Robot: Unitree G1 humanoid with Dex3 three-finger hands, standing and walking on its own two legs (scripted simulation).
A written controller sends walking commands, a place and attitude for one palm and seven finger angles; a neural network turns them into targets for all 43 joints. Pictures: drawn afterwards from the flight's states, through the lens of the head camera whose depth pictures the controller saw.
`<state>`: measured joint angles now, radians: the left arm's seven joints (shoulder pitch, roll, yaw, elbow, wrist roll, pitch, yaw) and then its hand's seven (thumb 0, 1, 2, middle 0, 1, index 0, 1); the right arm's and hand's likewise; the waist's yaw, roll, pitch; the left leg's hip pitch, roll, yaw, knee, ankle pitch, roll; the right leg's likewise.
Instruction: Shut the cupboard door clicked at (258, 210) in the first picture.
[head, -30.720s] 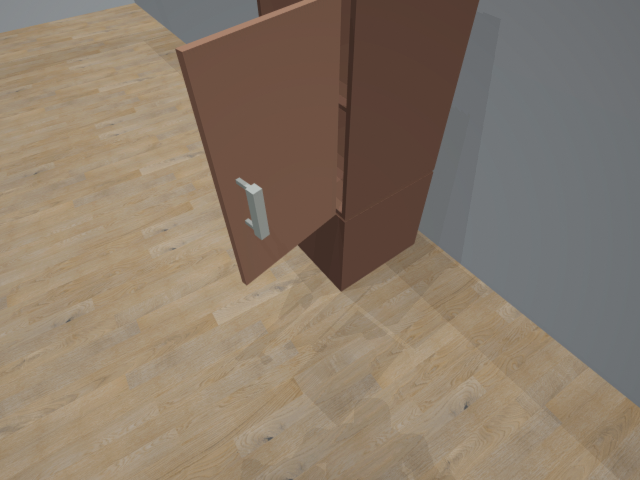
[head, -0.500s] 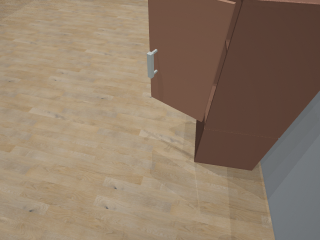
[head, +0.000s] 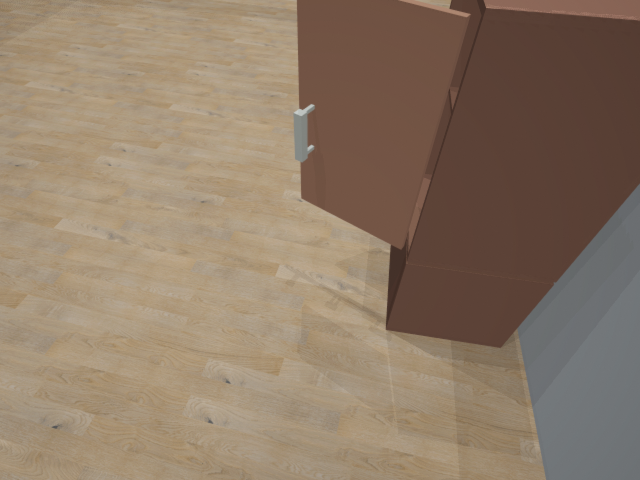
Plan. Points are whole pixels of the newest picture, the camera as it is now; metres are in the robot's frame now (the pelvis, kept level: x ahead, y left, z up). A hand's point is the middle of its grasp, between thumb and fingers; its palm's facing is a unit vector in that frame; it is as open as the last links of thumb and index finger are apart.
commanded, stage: walk to a spot facing it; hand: left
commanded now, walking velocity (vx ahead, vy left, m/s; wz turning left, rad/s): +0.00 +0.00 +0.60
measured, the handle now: (305, 132) +0.89 +0.08 -0.08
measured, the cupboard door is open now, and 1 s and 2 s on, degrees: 64 64 64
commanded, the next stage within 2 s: none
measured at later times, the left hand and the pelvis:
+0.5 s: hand out of the picture +0.03 +0.26 -0.17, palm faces +0.27 -0.93 -0.26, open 7.4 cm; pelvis -0.02 +0.03 +0.00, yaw +16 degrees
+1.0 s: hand out of the picture -0.06 +0.17 -0.17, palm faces +0.57 -0.78 -0.27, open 7.4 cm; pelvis +0.02 -0.02 -0.01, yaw +37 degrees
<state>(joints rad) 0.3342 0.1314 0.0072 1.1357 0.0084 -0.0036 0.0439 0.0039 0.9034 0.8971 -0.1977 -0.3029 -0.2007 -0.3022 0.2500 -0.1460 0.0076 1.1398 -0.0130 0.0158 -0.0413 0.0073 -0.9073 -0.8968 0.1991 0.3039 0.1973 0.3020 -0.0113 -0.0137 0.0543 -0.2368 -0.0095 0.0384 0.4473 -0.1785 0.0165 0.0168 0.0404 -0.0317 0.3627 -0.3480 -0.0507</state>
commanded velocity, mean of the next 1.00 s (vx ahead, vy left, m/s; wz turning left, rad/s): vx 0.00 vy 0.00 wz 0.60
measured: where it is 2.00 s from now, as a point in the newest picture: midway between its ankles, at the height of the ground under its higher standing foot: outside the picture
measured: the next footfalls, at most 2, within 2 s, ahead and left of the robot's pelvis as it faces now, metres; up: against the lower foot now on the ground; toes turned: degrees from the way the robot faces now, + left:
right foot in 0.72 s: +0.06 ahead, -0.13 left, +0.00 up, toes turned +26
left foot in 1.10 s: -0.02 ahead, +0.11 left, +0.00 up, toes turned +45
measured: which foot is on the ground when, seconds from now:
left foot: down 0.00-0.72, up 0.74-1.00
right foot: down 0.00-0.28, up 0.30-0.70, down 0.72-1.00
